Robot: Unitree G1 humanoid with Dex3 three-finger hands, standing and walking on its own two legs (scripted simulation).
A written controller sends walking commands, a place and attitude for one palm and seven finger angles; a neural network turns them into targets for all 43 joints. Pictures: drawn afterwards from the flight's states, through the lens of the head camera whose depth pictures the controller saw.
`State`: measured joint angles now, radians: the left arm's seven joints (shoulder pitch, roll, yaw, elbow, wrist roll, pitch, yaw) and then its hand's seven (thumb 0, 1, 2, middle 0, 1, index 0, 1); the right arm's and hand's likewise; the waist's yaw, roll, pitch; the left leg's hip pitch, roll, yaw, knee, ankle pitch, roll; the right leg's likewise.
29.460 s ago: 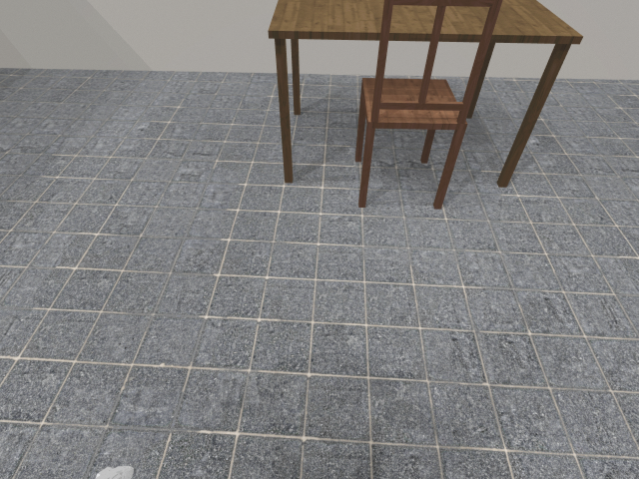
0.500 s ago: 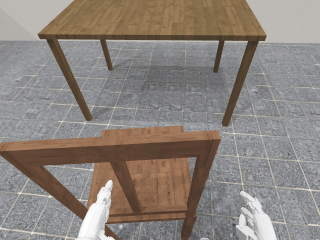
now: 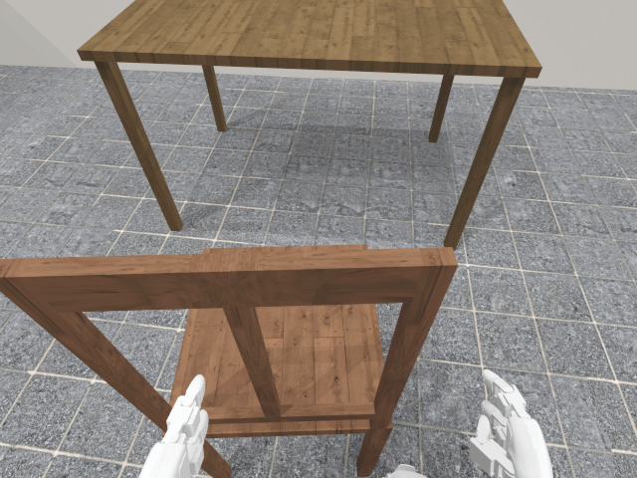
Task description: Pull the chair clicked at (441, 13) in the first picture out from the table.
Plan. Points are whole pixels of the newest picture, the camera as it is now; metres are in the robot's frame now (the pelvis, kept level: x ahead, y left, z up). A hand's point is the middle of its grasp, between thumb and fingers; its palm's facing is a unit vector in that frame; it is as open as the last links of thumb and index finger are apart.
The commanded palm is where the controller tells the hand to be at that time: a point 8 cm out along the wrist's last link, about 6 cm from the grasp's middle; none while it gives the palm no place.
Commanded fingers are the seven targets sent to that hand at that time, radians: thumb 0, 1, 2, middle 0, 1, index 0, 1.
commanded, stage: draw the hand back to the body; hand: left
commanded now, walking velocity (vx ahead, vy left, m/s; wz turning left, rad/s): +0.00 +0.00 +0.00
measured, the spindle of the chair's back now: (259, 369) +0.26 +0.09 +0.00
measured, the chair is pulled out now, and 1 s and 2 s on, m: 0.64 0.64 0.64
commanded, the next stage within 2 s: step back with the hand held close in 1.48 s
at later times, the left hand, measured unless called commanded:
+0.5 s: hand (135, 439) +0.15 +0.17 +0.11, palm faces +0.10 -0.95 -0.30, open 16.9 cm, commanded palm +0.11 +0.23 +0.13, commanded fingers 0.00 -0.15 0.39 -0.05 -0.08 -0.05 -0.08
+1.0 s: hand (92, 418) +0.16 +0.20 +0.13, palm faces +0.20 -0.84 -0.50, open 10.2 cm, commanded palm +0.14 +0.27 +0.22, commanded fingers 0.00 0.75 0.83 -0.18 -0.27 -0.18 -0.27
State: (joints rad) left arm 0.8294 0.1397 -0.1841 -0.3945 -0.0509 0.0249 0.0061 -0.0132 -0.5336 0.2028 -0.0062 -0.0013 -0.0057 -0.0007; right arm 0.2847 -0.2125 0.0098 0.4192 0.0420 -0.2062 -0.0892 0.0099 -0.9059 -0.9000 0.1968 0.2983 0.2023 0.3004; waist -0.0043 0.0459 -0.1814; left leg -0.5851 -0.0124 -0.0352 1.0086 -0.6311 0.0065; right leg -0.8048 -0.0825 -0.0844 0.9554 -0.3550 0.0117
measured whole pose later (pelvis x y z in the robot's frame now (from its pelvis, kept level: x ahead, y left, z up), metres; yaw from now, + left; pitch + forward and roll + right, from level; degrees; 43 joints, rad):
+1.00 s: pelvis +0.00 -0.02 +0.06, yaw -1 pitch -4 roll -1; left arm 0.65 0.40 0.11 -0.36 -0.04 0.05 0.13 0.00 0.42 0.66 -0.39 -0.32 -0.25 -0.22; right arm 0.23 -0.23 0.03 0.64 0.03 -0.26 -0.12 0.01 -0.91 -0.90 0.20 0.30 0.20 0.30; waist 0.05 0.10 0.03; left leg -0.04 0.03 -0.03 0.52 -0.42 -0.02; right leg -0.28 -0.03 -0.10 0.54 -0.19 -0.02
